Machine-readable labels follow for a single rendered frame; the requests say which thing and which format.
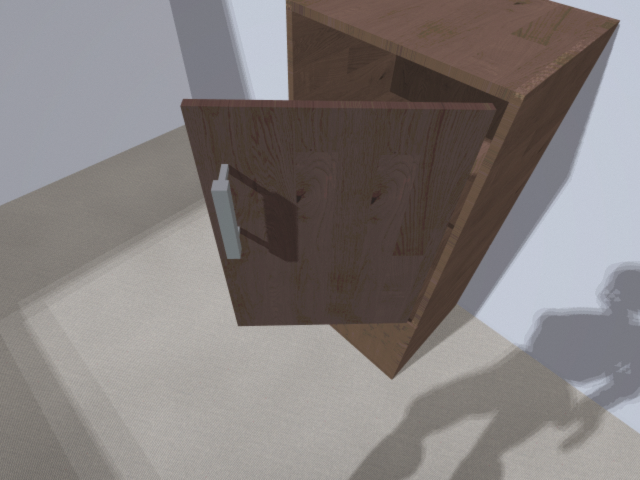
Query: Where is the handle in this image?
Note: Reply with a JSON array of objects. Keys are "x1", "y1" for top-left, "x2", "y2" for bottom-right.
[{"x1": 211, "y1": 164, "x2": 242, "y2": 259}]

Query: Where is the cupboard door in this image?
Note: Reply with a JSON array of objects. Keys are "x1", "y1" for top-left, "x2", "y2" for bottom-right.
[{"x1": 180, "y1": 99, "x2": 496, "y2": 326}]

